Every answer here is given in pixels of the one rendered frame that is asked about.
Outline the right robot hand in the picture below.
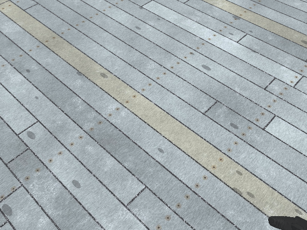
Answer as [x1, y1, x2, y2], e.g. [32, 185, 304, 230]
[268, 216, 307, 230]

